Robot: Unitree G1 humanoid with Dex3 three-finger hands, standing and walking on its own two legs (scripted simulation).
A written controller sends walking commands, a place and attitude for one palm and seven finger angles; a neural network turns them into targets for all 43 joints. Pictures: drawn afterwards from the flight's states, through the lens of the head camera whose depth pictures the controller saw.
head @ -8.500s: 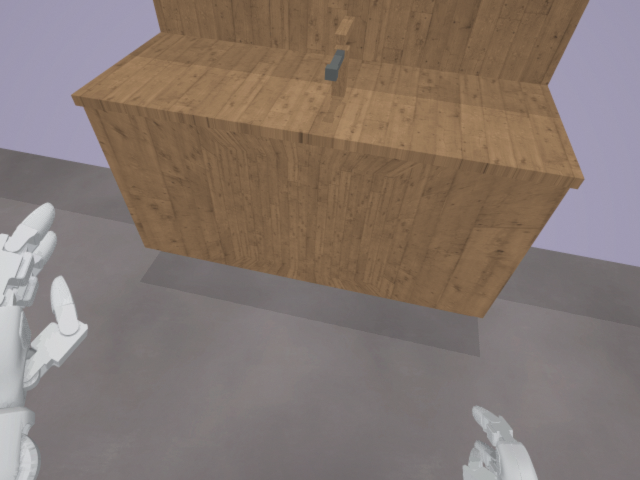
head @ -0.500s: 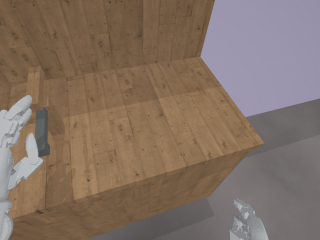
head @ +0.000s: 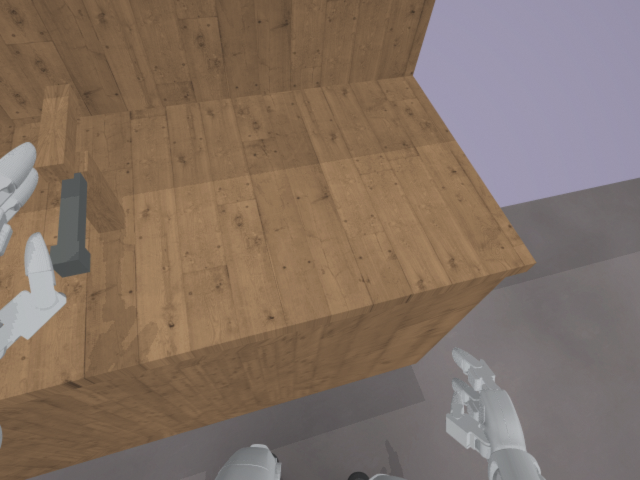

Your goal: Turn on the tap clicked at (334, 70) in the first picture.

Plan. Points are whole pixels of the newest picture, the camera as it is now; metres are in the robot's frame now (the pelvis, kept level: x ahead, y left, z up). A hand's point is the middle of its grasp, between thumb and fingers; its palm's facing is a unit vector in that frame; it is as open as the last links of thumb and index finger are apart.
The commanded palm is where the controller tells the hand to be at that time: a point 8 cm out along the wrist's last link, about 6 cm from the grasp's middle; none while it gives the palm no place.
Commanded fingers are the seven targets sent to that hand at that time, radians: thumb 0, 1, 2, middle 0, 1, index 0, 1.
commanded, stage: shuffle to correct the standing spot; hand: left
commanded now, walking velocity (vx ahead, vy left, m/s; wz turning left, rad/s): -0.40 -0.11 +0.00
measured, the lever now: (70, 259) +0.30 +0.32 +0.08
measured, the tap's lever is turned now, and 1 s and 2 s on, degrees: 0 0 0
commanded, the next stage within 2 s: come to a stop and stand still in 0.12 s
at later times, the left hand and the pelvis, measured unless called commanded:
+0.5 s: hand (62, 405) +0.15 +0.21 +0.16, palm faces +0.28 -0.85 -0.44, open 7.4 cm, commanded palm +0.09 +0.26 +0.18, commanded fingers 0.00 0.90 0.90 -0.20 -0.30 -0.20 -0.30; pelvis -0.08 -0.02 -0.01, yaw -3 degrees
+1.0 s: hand out of the picture +0.12 +0.25 +0.15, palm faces +0.37 -0.87 -0.33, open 7.4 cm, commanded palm +0.06 +0.28 +0.18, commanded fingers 0.00 0.90 0.90 -0.20 -0.30 -0.20 -0.30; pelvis -0.11 +0.01 -0.01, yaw -3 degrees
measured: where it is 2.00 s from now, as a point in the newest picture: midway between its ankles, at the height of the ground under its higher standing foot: outside the picture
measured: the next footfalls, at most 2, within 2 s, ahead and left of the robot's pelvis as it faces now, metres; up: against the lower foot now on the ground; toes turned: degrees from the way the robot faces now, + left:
right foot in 0.38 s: -0.04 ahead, -0.13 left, +0.00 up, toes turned -3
left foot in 0.54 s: -0.06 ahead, +0.09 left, +0.00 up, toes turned -3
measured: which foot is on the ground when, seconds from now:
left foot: down 0.00-0.38, up 0.40-0.52, down 0.54-1.00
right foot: down 0.00-0.18, up 0.20-0.36, down 0.38-0.96, up 0.98-1.00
